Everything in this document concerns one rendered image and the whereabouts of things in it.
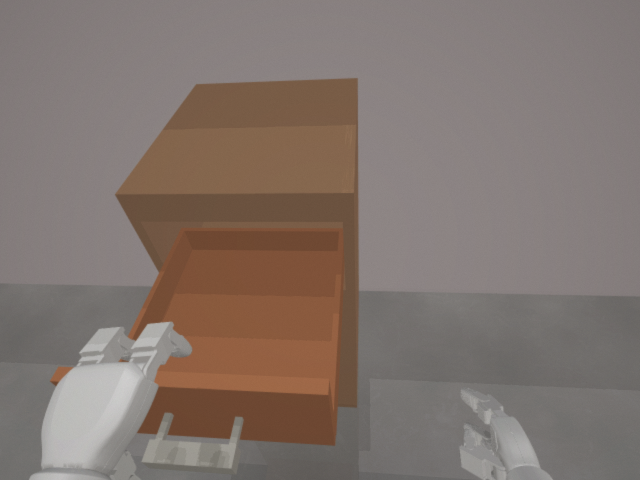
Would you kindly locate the handle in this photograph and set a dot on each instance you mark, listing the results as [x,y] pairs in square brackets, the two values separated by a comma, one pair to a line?
[193,456]

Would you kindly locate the drawer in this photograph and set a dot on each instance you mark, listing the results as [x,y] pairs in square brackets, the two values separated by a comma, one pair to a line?
[262,311]

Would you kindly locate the right robot hand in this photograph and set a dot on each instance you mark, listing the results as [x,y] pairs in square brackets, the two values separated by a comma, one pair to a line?
[491,455]

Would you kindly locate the cabinet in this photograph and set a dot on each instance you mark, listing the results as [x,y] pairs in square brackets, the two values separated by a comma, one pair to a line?
[275,154]

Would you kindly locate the left robot hand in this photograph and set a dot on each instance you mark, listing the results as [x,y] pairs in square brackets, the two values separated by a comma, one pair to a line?
[98,407]

